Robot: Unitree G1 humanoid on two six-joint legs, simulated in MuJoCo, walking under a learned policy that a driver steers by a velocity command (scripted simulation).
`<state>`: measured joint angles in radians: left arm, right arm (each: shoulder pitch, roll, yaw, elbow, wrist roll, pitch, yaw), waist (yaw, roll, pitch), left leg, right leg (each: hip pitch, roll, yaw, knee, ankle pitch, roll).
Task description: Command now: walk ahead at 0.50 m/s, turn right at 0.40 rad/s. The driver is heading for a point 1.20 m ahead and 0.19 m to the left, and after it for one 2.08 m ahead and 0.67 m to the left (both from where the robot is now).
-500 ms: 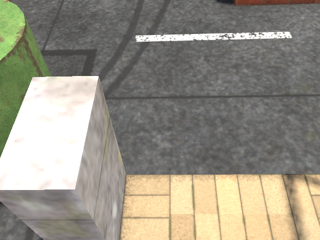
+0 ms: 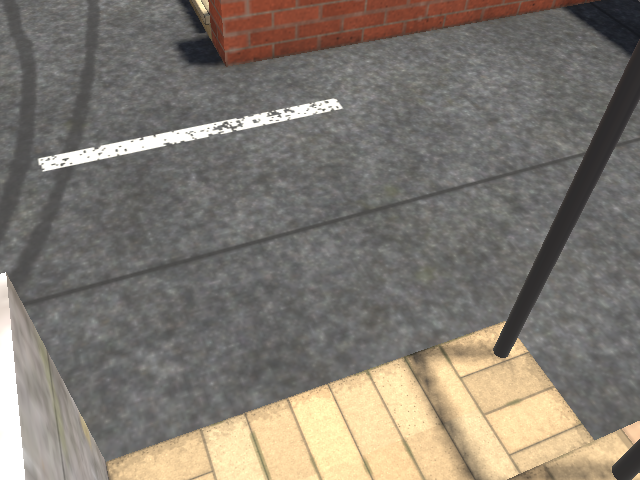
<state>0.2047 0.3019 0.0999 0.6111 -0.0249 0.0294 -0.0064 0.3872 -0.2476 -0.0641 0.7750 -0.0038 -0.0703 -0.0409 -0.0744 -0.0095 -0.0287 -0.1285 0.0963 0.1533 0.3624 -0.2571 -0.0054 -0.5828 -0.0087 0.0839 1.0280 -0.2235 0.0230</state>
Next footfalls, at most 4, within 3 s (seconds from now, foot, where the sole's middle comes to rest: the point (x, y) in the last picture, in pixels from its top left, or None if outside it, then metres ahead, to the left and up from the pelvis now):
0.22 right None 0.19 -0.19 -0.79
0.84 left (299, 474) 0.59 -0.01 -0.90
1.24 right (364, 364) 0.90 -0.20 -0.95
1.72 left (248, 310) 1.14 0.12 -1.01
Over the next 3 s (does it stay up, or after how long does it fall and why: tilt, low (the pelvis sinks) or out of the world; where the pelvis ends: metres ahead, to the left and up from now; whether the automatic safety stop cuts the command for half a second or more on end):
stays up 1.22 -0.01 -0.23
